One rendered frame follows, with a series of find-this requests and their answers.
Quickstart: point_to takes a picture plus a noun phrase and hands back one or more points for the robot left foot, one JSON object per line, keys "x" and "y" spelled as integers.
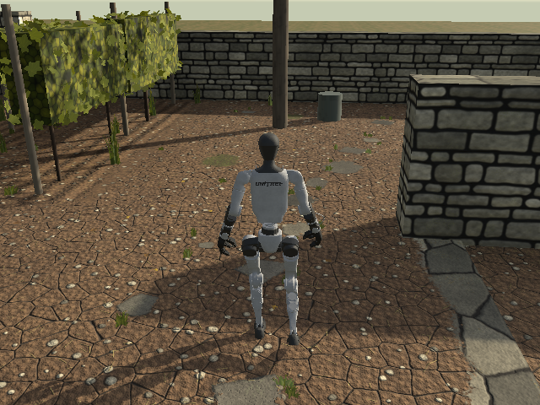
{"x": 259, "y": 332}

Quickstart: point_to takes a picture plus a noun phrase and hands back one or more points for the right robot forearm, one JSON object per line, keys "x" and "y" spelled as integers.
{"x": 311, "y": 220}

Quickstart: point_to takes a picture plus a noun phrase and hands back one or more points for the robot right upper arm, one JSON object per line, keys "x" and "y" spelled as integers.
{"x": 296, "y": 178}

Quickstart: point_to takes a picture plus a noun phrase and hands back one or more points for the left robot forearm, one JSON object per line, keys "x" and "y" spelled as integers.
{"x": 228, "y": 225}

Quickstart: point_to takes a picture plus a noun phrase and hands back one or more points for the robot left upper arm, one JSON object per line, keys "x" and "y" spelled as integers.
{"x": 242, "y": 178}

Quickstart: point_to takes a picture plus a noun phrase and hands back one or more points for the left robot hand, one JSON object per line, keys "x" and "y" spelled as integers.
{"x": 228, "y": 242}

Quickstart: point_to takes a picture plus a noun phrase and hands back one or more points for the humanoid robot torso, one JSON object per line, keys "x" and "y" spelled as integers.
{"x": 269, "y": 200}

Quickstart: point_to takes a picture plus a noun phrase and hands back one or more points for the right robot hand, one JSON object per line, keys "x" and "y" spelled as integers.
{"x": 309, "y": 234}

